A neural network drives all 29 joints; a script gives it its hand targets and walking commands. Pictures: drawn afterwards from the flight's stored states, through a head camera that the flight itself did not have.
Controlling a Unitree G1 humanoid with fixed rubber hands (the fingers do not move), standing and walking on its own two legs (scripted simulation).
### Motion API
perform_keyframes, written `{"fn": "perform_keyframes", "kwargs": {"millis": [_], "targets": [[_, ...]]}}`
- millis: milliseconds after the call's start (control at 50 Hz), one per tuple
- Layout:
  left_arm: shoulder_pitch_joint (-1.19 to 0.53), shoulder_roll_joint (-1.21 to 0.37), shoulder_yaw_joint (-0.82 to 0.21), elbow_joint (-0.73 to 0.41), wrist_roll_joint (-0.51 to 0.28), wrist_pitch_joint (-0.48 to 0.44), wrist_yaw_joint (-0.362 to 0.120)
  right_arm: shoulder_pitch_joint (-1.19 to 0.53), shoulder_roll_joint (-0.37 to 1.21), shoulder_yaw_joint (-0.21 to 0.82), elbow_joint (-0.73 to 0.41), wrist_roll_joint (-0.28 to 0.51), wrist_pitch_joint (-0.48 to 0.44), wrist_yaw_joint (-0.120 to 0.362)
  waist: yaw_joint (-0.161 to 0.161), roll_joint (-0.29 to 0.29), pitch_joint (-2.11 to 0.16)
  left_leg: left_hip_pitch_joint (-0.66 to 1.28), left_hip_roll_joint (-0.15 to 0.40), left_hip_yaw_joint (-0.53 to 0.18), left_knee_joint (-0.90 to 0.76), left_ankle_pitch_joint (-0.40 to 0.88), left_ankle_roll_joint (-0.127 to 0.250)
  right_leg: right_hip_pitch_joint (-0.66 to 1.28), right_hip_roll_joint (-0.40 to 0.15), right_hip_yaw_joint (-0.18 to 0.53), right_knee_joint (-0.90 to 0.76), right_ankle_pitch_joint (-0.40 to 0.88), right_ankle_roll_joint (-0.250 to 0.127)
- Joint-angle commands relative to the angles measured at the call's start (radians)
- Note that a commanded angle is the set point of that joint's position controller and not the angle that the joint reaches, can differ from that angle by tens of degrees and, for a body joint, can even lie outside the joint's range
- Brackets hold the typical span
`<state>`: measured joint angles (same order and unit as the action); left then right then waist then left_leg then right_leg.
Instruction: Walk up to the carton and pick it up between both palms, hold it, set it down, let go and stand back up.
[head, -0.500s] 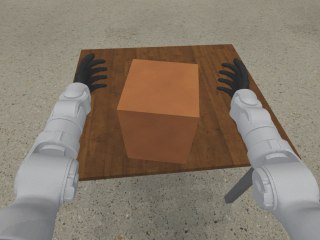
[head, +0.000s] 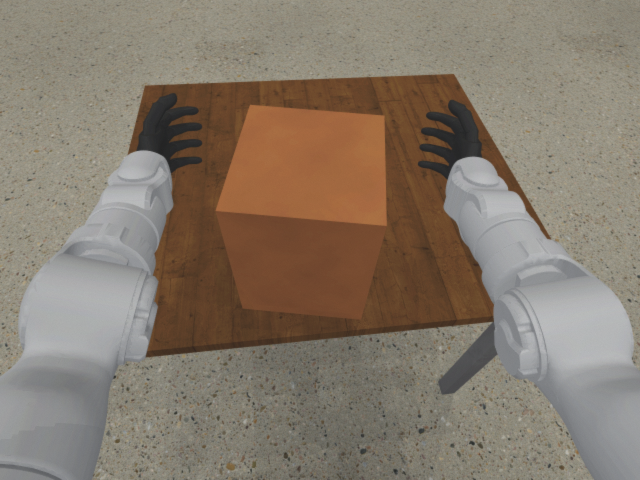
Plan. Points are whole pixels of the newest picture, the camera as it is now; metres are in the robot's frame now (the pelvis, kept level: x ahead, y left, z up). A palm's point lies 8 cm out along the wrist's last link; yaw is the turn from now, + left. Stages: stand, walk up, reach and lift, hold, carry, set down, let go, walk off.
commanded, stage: reach and lift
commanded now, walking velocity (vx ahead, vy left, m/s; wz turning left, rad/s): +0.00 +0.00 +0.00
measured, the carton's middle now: (308, 218) +0.49 -0.04 -0.01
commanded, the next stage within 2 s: none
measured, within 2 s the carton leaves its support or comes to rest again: neither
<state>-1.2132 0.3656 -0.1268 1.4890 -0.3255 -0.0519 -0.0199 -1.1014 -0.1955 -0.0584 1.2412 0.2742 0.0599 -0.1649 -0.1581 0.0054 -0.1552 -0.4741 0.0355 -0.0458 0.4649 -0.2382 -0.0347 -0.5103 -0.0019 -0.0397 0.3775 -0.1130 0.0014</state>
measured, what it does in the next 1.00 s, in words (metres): stands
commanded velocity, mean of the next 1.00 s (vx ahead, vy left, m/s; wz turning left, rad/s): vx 0.00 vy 0.00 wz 0.00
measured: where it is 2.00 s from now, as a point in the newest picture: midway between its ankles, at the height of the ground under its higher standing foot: outside the picture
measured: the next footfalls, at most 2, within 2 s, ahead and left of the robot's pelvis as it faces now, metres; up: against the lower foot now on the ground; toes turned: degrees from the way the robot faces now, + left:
none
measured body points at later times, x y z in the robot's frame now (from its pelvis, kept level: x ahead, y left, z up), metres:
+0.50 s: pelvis -0.02 -0.01 -0.04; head +0.10 +0.02 +0.40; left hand +0.50 +0.14 +0.04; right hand +0.44 -0.21 +0.03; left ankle -0.02 +0.14 -0.74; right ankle +0.03 -0.12 -0.74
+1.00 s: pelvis -0.01 +0.01 -0.03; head +0.10 +0.02 +0.40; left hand +0.50 +0.11 +0.05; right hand +0.45 -0.19 +0.03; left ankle -0.02 +0.14 -0.74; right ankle +0.03 -0.12 -0.74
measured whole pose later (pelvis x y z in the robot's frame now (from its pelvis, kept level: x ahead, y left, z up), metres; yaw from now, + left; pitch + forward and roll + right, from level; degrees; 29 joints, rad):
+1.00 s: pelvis -0.01 +0.01 -0.03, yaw +1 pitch +26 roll -1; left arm -1.24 0.23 0.04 1.62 -0.13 -0.36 0.02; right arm -1.05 -0.06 -0.32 1.30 -0.02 -0.24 -0.15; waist -0.15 0.03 -0.23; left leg -0.86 0.01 -0.05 0.71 -0.31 -0.03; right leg -0.90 -0.03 -0.04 0.63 -0.19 0.01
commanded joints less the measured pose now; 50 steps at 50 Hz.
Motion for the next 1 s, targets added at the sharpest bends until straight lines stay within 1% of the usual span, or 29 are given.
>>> {"fn": "perform_keyframes", "kwargs": {"millis": [0,20,60,100,160,180,200,220,300,320,340,360,380,440,500,520,580,600,620,640,700,740,760,780,860,900,920,940,980], "targets": [[-0.474,0.081,-0.004,-0.109,-0.006,-0.146,0.011,-0.413,-0.096,-0.029,-0.142,-0.04,-0.116,0.008,0.003,0.075,-0.636,0.023,-0.06,0.076,0.013,0.299,-0.013,0.4,0.01,-0.019,0.121,0.415,-0.003],[-0.491,0.085,0.0,-0.084,-0.007,-0.167,0.018,-0.43,-0.089,-0.04,-0.154,-0.05,-0.131,0.012,0.017,0.075,-0.662,-0.007,-0.059,0.081,0.024,0.289,-0.015,0.379,0.012,-0.021,0.133,0.399,-0.004],[-0.496,0.074,-0.004,-0.055,-0.004,-0.198,0.026,-0.419,-0.091,-0.058,-0.127,-0.068,-0.153,0.018,0.02,0.092,-0.68,-0.023,-0.057,0.073,0.041,0.268,-0.018,0.316,0.011,-0.022,0.152,0.348,-0.009],[-0.521,0.073,-0.008,-0.056,-0.005,-0.231,0.035,-0.419,-0.097,-0.081,-0.124,-0.091,-0.178,0.022,0.001,0.098,-0.727,-0.038,-0.055,0.061,0.055,0.233,-0.018,0.284,0.007,-0.025,0.164,0.318,-0.01],[-0.568,0.073,-0.012,-0.023,-0.015,-0.275,0.05,-0.44,-0.095,-0.104,-0.119,-0.113,-0.213,0.025,0.003,0.111,-0.762,-0.105,-0.053,0.06,0.089,0.193,-0.024,0.22,0.008,-0.025,0.212,0.284,-0.011],[-0.593,0.079,-0.025,-0.024,-0.02,-0.287,0.057,-0.454,-0.112,-0.142,-0.113,-0.134,-0.227,0.02,-0.016,0.12,-0.802,-0.109,-0.055,0.05,0.099,0.162,-0.029,0.196,0.009,-0.037,0.209,0.259,-0.011],[-0.597,0.087,-0.026,-0.011,-0.034,-0.297,0.063,-0.47,-0.104,-0.143,-0.131,-0.142,-0.232,0.019,-0.011,0.107,-0.823,-0.149,-0.056,0.057,0.11,0.143,-0.024,0.19,0.006,-0.031,0.225,0.25,-0.008],[-0.603,0.074,-0.03,-0.002,-0.028,-0.301,0.066,-0.462,-0.102,-0.162,-0.113,-0.158,-0.238,0.016,-0.026,0.125,-0.848,-0.155,-0.055,0.055,0.115,0.13,-0.027,0.169,0.009,-0.032,0.236,0.244,-0.008],[-0.606,0.061,-0.047,0.015,-0.042,-0.319,0.061,-0.464,-0.103,-0.148,-0.103,-0.165,-0.263,0.021,-0.036,0.119,-0.899,-0.187,-0.054,0.055,0.157,0.142,-0.029,0.17,0.006,-0.031,0.282,0.296,-0.008],[-0.567,0.061,-0.04,0.07,-0.035,-0.319,0.054,-0.442,-0.093,-0.147,-0.09,-0.164,-0.269,0.02,-0.032,0.102,-0.885,-0.214,-0.061,0.063,0.165,0.154,-0.022,0.179,0.004,-0.029,0.289,0.316,-0.002],[-0.575,0.061,-0.024,0.075,-0.017,-0.318,0.054,-0.441,-0.091,-0.142,-0.07,-0.165,-0.272,0.022,-0.027,0.124,-0.896,-0.225,-0.062,0.062,0.172,0.138,-0.024,0.169,0.002,-0.022,0.3,0.307,-0.004],[-0.558,0.061,-0.032,0.09,-0.016,-0.319,0.052,-0.446,-0.105,-0.138,-0.08,-0.16,-0.279,0.022,-0.023,0.108,-0.921,-0.247,-0.065,0.059,0.175,0.154,-0.027,0.186,0.005,-0.025,0.307,0.334,-0.004],[-0.546,0.067,-0.031,0.092,-0.008,-0.32,0.045,-0.437,-0.1,-0.135,-0.061,-0.151,-0.278,0.024,-0.014,0.135,-0.906,-0.236,-0.064,0.067,0.167,0.153,-0.026,0.196,0.002,-0.023,0.311,0.339,-0.002],[-0.561,0.051,-0.016,0.062,0.007,-0.33,0.042,-0.435,-0.087,-0.106,-0.064,-0.127,-0.3,0.029,-0.003,0.149,-0.959,-0.243,-0.071,0.075,0.195,0.229,-0.034,0.223,0.003,-0.015,0.328,0.414,-0.005],[-0.554,0.055,-0.013,0.042,0.01,-0.333,0.039,-0.438,-0.08,-0.098,-0.099,-0.109,-0.307,0.03,0.01,0.152,-0.952,-0.246,-0.074,0.078,0.195,0.228,-0.034,0.231,0.0,-0.012,0.33,0.408,-0.004],[-0.568,0.05,-0.022,0.012,0.011,-0.337,0.037,-0.425,-0.091,-0.105,-0.078,-0.116,-0.305,0.031,-0.012,0.153,-0.94,-0.227,-0.075,0.078,0.19,0.22,-0.036,0.226,0.001,-0.016,0.324,0.399,-0.001],[-0.562,0.03,-0.025,-0.015,0.019,-0.338,0.042,-0.416,-0.092,-0.119,-0.043,-0.123,-0.306,0.036,-0.021,0.173,-0.913,-0.198,-0.072,0.069,0.201,0.238,-0.046,0.175,0.008,-0.026,0.324,0.379,-0.007],[-0.578,0.032,-0.014,-0.031,0.02,-0.342,0.047,-0.428,-0.074,-0.115,-0.08,-0.123,-0.306,0.037,-0.008,0.162,-0.947,-0.21,-0.072,0.071,0.215,0.246,-0.041,0.183,0.005,-0.018,0.325,0.383,-0.008],[-0.586,0.013,-0.03,-0.037,0.013,-0.345,0.045,-0.426,-0.07,-0.123,-0.056,-0.129,-0.303,0.04,-0.023,0.181,-0.929,-0.195,-0.071,0.069,0.206,0.233,-0.042,0.168,0.005,-0.019,0.326,0.37,-0.011],[-0.571,0.015,-0.016,-0.057,0.025,-0.348,0.044,-0.417,-0.049,-0.114,-0.076,-0.129,-0.307,0.045,-0.008,0.167,-0.927,-0.192,-0.073,0.07,0.215,0.262,-0.042,0.171,0.005,-0.021,0.329,0.39,-0.01],[-0.535,-0.025,0.029,-0.049,0.056,-0.354,0.034,-0.397,-0.01,-0.121,-0.097,-0.16,-0.319,0.045,-0.005,0.128,-0.938,-0.207,-0.078,0.076,0.223,0.302,-0.038,0.232,0.005,-0.013,0.338,0.47,-0.001],[-0.515,-0.019,0.073,0.001,0.099,-0.345,0.029,-0.375,0.008,-0.129,-0.062,-0.185,-0.307,0.041,0.007,0.113,-0.86,-0.245,-0.078,0.08,0.206,0.247,-0.024,0.239,0.0,-0.006,0.331,0.432,0.002],[-0.508,-0.029,0.085,0.006,0.107,-0.343,0.029,-0.38,0.019,-0.151,-0.067,-0.202,-0.31,0.04,-0.003,0.096,-0.855,-0.247,-0.081,0.076,0.197,0.235,-0.022,0.244,-0.001,-0.011,0.32,0.422,0.005],[-0.495,-0.019,0.108,0.034,0.131,-0.338,0.029,-0.379,0.015,-0.163,-0.047,-0.218,-0.312,0.033,0.004,0.093,-0.817,-0.265,-0.079,0.081,0.192,0.225,-0.023,0.258,-0.003,-0.006,0.323,0.431,0.007],[-0.517,-0.036,0.158,-0.005,0.179,-0.34,0.045,-0.409,0.028,-0.23,-0.103,-0.291,-0.335,0.017,-0.006,0.092,-0.852,-0.259,-0.078,0.084,0.189,0.243,-0.03,0.277,0.001,-0.008,0.314,0.458,0.005],[-0.524,-0.06,0.173,-0.029,0.201,-0.343,0.049,-0.386,0.067,-0.251,-0.097,-0.316,-0.336,0.024,-0.008,0.101,-0.854,-0.217,-0.078,0.089,0.185,0.274,-0.038,0.269,0.006,-0.022,0.302,0.467,0.005],[-0.518,-0.077,0.185,-0.018,0.209,-0.344,0.043,-0.395,0.086,-0.249,-0.109,-0.321,-0.341,0.031,0.003,0.099,-0.841,-0.207,-0.077,0.088,0.183,0.286,-0.039,0.273,0.002,-0.021,0.301,0.472,0.004],[-0.504,-0.118,0.188,-0.022,0.225,-0.348,0.038,-0.381,0.101,-0.265,-0.099,-0.339,-0.349,0.038,-0.01,0.097,-0.845,-0.182,-0.076,0.084,0.178,0.295,-0.044,0.266,0.006,-0.027,0.294,0.473,0.002],[-0.488,-0.175,0.226,-0.012,0.272,-0.352,0.025,-0.364,0.161,-0.289,-0.103,-0.39,-0.353,0.057,-0.005,0.095,-0.818,-0.151,-0.074,0.085,0.159,0.279,-0.041,0.272,0.002,-0.029,0.27,0.433,-0.001]]}}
